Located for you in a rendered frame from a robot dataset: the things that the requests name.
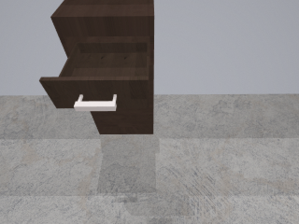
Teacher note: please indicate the drawer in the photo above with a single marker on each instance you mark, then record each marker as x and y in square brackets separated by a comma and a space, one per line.
[98, 70]

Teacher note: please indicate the cabinet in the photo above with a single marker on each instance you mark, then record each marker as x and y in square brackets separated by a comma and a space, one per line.
[111, 21]

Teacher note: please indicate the handle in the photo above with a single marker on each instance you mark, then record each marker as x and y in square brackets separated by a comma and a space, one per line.
[95, 105]

